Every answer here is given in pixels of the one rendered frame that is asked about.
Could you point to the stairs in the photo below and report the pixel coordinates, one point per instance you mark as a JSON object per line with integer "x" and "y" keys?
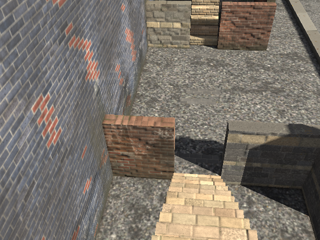
{"x": 200, "y": 207}
{"x": 204, "y": 22}

